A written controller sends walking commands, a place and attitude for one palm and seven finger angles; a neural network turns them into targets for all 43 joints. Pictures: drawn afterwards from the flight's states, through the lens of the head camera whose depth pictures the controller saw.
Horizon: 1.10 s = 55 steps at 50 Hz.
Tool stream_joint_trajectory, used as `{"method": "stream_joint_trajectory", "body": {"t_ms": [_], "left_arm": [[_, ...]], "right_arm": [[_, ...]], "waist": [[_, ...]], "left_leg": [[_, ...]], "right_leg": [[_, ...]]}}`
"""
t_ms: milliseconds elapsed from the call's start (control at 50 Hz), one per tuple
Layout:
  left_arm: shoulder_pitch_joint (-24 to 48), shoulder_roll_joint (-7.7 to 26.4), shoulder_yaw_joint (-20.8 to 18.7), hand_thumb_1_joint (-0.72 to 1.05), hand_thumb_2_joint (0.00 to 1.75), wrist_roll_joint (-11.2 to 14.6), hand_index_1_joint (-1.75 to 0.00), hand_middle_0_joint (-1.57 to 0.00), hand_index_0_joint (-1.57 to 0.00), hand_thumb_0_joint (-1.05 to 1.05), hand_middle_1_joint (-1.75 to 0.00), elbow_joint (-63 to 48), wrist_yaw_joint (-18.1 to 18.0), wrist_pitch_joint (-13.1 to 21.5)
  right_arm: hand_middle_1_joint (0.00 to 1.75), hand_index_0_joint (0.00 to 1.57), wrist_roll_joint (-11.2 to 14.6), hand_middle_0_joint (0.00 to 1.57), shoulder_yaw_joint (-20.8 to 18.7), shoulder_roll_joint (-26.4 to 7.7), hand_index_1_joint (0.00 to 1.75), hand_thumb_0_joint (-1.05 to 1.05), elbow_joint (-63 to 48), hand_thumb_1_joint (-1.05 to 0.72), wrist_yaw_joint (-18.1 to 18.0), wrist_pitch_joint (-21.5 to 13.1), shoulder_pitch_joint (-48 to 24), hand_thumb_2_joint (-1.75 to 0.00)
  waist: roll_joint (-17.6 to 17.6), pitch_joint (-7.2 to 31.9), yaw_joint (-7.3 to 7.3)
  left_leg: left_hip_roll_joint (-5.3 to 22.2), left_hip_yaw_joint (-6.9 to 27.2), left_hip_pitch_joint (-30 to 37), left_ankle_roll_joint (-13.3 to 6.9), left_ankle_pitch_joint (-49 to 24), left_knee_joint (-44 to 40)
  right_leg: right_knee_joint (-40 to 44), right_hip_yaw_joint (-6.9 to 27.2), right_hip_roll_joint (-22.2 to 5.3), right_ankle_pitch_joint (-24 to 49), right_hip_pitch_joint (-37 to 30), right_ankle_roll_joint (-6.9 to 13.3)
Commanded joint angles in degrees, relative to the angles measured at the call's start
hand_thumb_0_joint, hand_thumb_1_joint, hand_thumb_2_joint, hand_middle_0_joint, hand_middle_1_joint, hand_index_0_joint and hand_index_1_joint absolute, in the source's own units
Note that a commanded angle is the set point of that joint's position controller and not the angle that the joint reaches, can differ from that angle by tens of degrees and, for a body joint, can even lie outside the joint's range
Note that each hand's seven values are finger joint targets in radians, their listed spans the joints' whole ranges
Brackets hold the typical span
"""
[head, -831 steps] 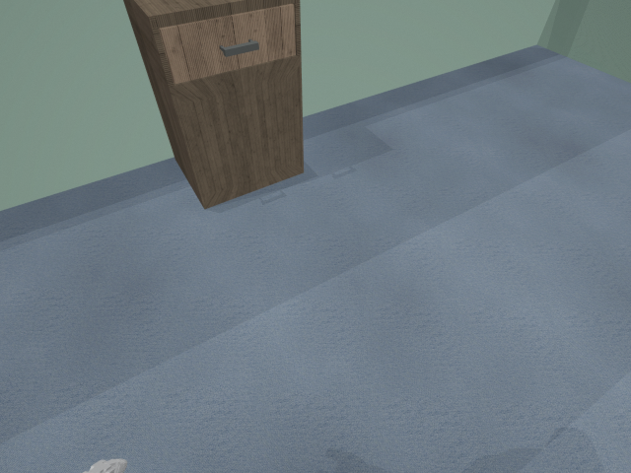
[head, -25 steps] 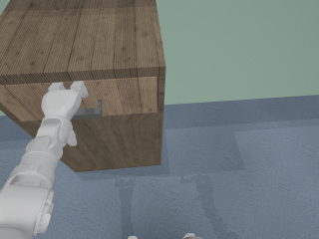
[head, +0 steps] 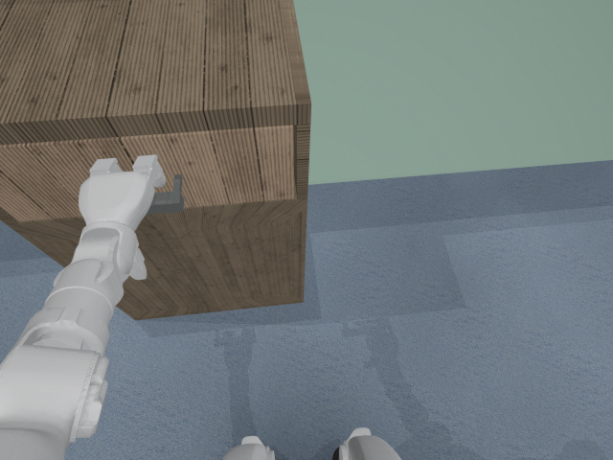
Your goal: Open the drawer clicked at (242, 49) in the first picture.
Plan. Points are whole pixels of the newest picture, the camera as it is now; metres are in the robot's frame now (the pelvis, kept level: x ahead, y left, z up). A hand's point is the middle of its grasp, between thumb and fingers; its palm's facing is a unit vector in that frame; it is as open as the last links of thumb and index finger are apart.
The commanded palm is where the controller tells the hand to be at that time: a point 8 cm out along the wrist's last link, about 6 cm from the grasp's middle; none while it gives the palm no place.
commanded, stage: lower the fingers behind the handle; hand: left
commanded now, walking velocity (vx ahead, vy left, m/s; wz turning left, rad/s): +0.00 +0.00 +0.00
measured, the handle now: (140, 193) +0.51 +0.25 -0.03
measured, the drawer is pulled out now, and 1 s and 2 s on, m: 0.00 0.00 0.00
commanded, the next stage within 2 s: close the thumb around the handle in 1.02 s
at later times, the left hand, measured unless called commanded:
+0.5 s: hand (140, 230) +0.45 +0.25 -0.05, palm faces -0.09 -0.03 -1.00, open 13.8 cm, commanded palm +0.45 +0.24 +0.01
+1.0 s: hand (139, 229) +0.46 +0.25 -0.05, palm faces -0.07 -0.02 -1.00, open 13.8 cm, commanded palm +0.44 +0.24 +0.00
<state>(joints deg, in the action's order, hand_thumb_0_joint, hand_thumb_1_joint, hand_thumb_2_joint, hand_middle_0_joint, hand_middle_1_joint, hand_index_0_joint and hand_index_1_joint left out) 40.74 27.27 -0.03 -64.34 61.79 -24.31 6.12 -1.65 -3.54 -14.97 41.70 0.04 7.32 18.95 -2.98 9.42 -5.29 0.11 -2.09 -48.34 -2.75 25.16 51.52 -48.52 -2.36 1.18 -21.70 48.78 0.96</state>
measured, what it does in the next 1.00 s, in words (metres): stands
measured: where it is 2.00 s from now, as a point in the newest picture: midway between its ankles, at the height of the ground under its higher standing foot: outside the picture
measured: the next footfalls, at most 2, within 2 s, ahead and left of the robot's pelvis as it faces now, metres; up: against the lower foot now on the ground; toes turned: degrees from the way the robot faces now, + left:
none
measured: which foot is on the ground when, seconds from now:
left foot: down 0.00-1.00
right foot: down 0.00-1.00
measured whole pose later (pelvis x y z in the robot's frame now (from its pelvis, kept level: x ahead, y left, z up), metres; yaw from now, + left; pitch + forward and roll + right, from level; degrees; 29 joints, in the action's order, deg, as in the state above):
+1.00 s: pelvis -0.01 +0.00 -0.03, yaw -1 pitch +26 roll -3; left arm 42.3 29.7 -1.4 -64.6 62.6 -25.4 6.8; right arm -2.2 -2.3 -14.9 41.4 0.0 5.7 18.8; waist -3.3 10.7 -6.4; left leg 0.8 -1.8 -58.8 -3.1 28.5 61.2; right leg -57.1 -2.7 1.6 -24.3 58.9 0.8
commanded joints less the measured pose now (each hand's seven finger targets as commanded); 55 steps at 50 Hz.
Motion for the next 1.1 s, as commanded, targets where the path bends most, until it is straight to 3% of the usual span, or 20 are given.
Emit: {"method": "stream_joint_trajectory", "body": {"t_ms": [0, 80, 120, 140, 180, 220, 300, 320, 360, 420, 520, 640, 700, 760, 840, 880, 940, 960, 1020, 1080], "left_arm": [[24.3, 16.5, -5.2, -0.5, 0.3, 0.6, -1.2, -0.3, -0.3, 0.0, -1.2, -9.0, -3.2, -0.4], [21.8, 17.6, -5.8, -0.5, 0.3, 0.6, -1.2, -0.3, -0.3, 0.0, -1.2, -6.5, -3.0, -1.8], [22.0, 16.1, -4.1, -0.5, 0.3, 0.7, -1.2, -0.3, -0.3, 0.0, -1.2, -6.2, -2.3, -2.0], [22.2, 17.8, -5.2, -0.5, 0.3, 0.6, -1.2, -0.3, -0.3, 0.0, -1.2, -6.0, -2.4, -2.1], [22.6, 17.1, -4.5, -0.5, 0.3, 0.4, -1.2, -0.3, -0.3, 0.0, -1.2, -6.0, -2.2, -2.1], [21.5, 16.2, -3.6, -0.5, 0.3, 0.5, -1.2, -0.3, -0.3, 0.0, -1.2, -4.0, -2.0, -2.6], [22.6, 16.6, -4.4, -0.5, 0.3, 0.7, -1.2, -0.3, -0.3, 0.0, -1.2, -8.2, -1.3, -0.2], [22.9, 15.6, -3.7, -0.5, 0.3, 0.6, -1.2, -0.3, -0.3, 0.0, -1.2, -9.0, -1.3, 0.6], [23.9, 15.5, -4.0, -0.5, 0.3, 0.6, -1.2, -0.3, -0.3, 0.0, -1.2, -8.7, -1.6, 1.8], [23.9, 18.0, -5.9, -0.5, 0.3, -0.2, -1.2, -0.3, -0.3, 0.0, -1.2, -9.5, -3.3, 2.6], [24.0, 17.4, -6.2, -0.5, 0.3, -0.4, -1.2, -0.3, -0.3, 0.0, -1.2, -9.1, -5.7, 0.9], [24.5, 15.7, -3.7, -0.5, 0.3, 0.4, -1.2, -0.3, -0.3, 0.0, -1.2, -6.8, -4.1, -2.5], [23.3, 16.1, -4.3, -0.5, 0.3, 0.9, -1.2, -0.3, -0.3, 0.0, -1.2, -8.6, -2.8, -2.0], [22.6, 15.2, -3.6, -0.5, 0.3, 1.3, -1.2, -0.3, -0.3, 0.0, -1.2, -6.9, -1.7, -1.3], [21.2, 16.1, -4.4, -0.5, 0.3, 0.8, -1.2, -0.3, -0.3, 0.0, -1.2, -7.6, -1.8, 0.5], [21.1, 16.5, -5.0, -0.5, 0.3, 0.5, -1.2, -0.3, -0.3, 0.0, -1.2, -8.8, -2.3, 1.2], [22.5, 14.8, -3.7, -0.5, 0.3, 0.4, -1.2, -0.3, -0.3, 0.0, -1.2, -8.0, -3.6, 0.8], [23.9, 14.8, -3.9, -0.5, 0.3, 0.5, -1.2, -0.3, -0.3, 0.0, -1.2, -8.4, -3.8, 0.8], [22.9, 15.5, -4.6, -0.5, 0.3, 0.4, -1.2, -0.3, -0.3, 0.0, -1.2, -9.3, -4.4, -0.3], [22.7, 15.4, -4.6, -0.5, 0.3, 0.8, -1.2, -0.3, -0.3, 0.0, -1.2, -8.4, -4.2, -1.4]], "right_arm": [[0.3, 0.2, -0.7, 0.2, -2.9, -9.7, 0.3, 0.0, -2.6, -0.9, -0.9, -1.0, 7.5, -0.9], [0.3, 0.2, -0.7, 0.2, -2.4, -10.0, 0.3, 0.0, -2.9, -0.9, -0.8, -0.8, 7.5, -0.9], [0.3, 0.2, -0.5, 0.2, -2.4, -9.7, 0.3, 0.0, -3.4, -0.9, -0.9, -0.9, 7.4, -0.9], [0.3, 0.2, -0.5, 0.2, -2.4, -10.0, 0.3, 0.0, -3.1, -0.9, -1.0, -0.9, 7.7, -0.9], [0.3, 0.2, -0.5, 0.2, -2.4, -10.0, 0.3, 0.0, -3.2, -0.9, -1.1, -0.9, 8.0, -0.9], [0.3, 0.2, -0.3, 0.2, -2.2, -9.9, 0.3, 0.0, -3.1, -0.9, -1.2, -0.9, 7.8, -0.9], [0.3, 0.2, -0.5, 0.2, -2.5, -9.8, 0.3, 0.0, -3.5, -0.9, -1.4, -1.6, 8.3, -0.9], [0.3, 0.2, -0.6, 0.2, -2.5, -9.6, 0.3, 0.0, -3.5, -0.9, -1.4, -1.7, 8.1, -0.9], [0.3, 0.2, -0.9, 0.2, -2.6, -9.5, 0.3, 0.0, -3.0, -0.9, -1.5, -2.0, 8.3, -0.9], [0.3, 0.2, -1.2, 0.2, -2.5, -9.8, 0.3, 0.0, -2.7, -0.9, -1.3, -2.2, 8.2, -0.9], [0.3, 0.2, -1.5, 0.2, -2.8, -10.0, 0.3, 0.0, -2.1, -0.9, -0.6, -2.3, 8.1, -0.9], [0.3, 0.2, -0.9, 0.2, -2.4, -10.1, 0.3, 0.0, -2.1, -0.9, -0.6, -2.0, 8.2, -0.9], [0.3, 0.2, -0.9, 0.2, -2.4, -10.1, 0.3, 0.0, -2.5, -0.9, -0.8, -1.9, 8.5, -0.9], [0.3, 0.2, -0.8, 0.2, -1.9, -9.8, 0.3, 0.0, -2.4, -0.9, -1.2, -2.0, 8.2, -0.9], [0.3, 0.2, -0.9, 0.2, -2.0, -9.8, 0.3, 0.0, -2.8, -0.9, -1.2, -2.3, 8.2, -0.9], [0.3, 0.2, -1.0, 0.2, -2.0, -9.8, 0.3, 0.0, -3.0, -0.9, -1.1, -2.2, 8.2, -0.9], [0.3, 0.2, -1.0, 0.2, -2.2, -9.7, 0.3, 0.0, -2.8, -0.9, -0.8, -2.3, 8.1, -0.9], [0.3, 0.2, -1.0, 0.2, -2.3, -9.7, 0.3, 0.0, -2.6, -0.9, -0.9, -2.5, 8.2, -0.9], [0.3, 0.2, -1.1, 0.2, -2.5, -9.9, 0.3, 0.0, -2.5, -0.9, -0.6, -2.3, 8.6, -0.9], [0.3, 0.2, -1.1, 0.2, -2.5, -10.0, 0.3, 0.0, -2.0, -0.9, -0.5, -2.0, 8.8, -0.9]], "waist": [[-1.8, 24.1, -1.25], [-1.4, 24.1, -0.62], [-1.6, 23.5, -1.18], [-0.2, 23.6, -1.36], [-0.7, 24.6, -1.48], [0.9, 21.6, -1.98], [-1.6, 26.2, -1.31], [-2.8, 26.2, -1.59], [-1.1, 24.8, -2.53], [-3.6, 26.0, -1.78], [-4.3, 28.4, -1.94], [-3.9, 27.4, -2.7], [-4.2, 29.9, -1.9], [-1.2, 24.9, -2.66], [-1.3, 24.8, -1.96], [-3.7, 26.3, -1.39], [-2.9, 23.9, -2.39], [-2.2, 24.5, -2.91], [-4.6, 28.4, -1.91], [-3.7, 27.9, -2.16]], "left_leg": [[-0.9, 3.3, 15.4, 0.4, -24.0, -3.2], [-1.1, 2.7, 12.7, 0.3, -24.0, -2.5], [-1.3, 2.3, 11.5, 0.1, -22.9, -2.1], [-1.1, 2.3, 10.9, 0.0, -22.5, -1.9], [-1.2, 2.5, 11.1, 0.0, -23.0, -1.6], [-1.1, 2.3, 9.1, -0.1, -20.6, -1.6], [-0.9, 3.0, 11.4, 0.0, -22.1, -0.1], [-0.9, 2.9, 11.6, 0.1, -22.2, 0.3], [-0.7, 3.6, 10.1, 0.0, -21.6, 1.4], [-0.6, 3.8, 9.6, 0.3, -21.2, 2.4], [-0.4, 4.1, 10.3, 0.6, -23.5, 4.0], [-0.3, 4.2, 10.5, 0.6, -22.2, 3.3], [-0.2, 4.5, 12.8, 0.7, -24.7, 3.1], [-0.2, 4.3, 9.4, 0.2, -21.6, 2.7], [-0.4, 3.7, 7.8, 0.0, -20.0, 3.1], [-0.2, 4.3, 9.6, 0.4, -22.1, 3.3], [-0.2, 4.4, 8.5, 0.5, -19.7, 3.4], [0.0, 4.7, 8.9, 0.4, -20.6, 3.5], [0.0, 4.7, 11.9, 0.9, -24.4, 3.6], [0.2, 4.9, 12.6, 1.0, -26.0, 3.6]], "right_leg": [[3.0, 0.9, 1.9, 17.3, -9.7, 1.3], [2.1, 1.0, 1.9, 18.7, -10.7, 1.2], [2.2, 1.3, 1.8, 18.9, -10.7, 1.1], [2.1, 1.3, 1.8, 18.8, -10.8, 1.0], [1.6, 1.2, 1.7, 18.9, -10.3, 1.0], [1.9, 1.2, 1.8, 17.1, -9.2, 0.9], [0.4, 1.3, 1.8, 17.4, -8.0, 1.1], [0.2, 1.3, 1.8, 17.2, -7.2, 1.1], [-0.6, 1.1, 1.8, 16.2, -5.4, 1.1], [-2.0, 0.9, 1.9, 14.9, -3.1, 1.3], [-3.4, 0.5, 2.0, 15.8, -1.7, 1.2], [-2.7, 0.1, 2.1, 14.9, -1.7, 1.1], [-2.7, 0.1, 2.1, 16.4, -3.2, 1.0], [-2.0, 0.2, 2.0, 15.0, -3.0, 1.0], [-2.4, 0.5, 2.0, 14.3, -3.1, 1.1], [-3.3, 0.2, 2.0, 14.6, -1.8, 1.3], [-2.9, 0.1, 2.1, 12.4, -0.1, 1.3], [-3.1, 0.0, 2.1, 13.0, -0.2, 1.2], [-3.5, -0.1, 2.1, 15.2, -0.9, 1.3], [-3.3, -0.2, 2.2, 16.2, -1.3, 1.1]]}}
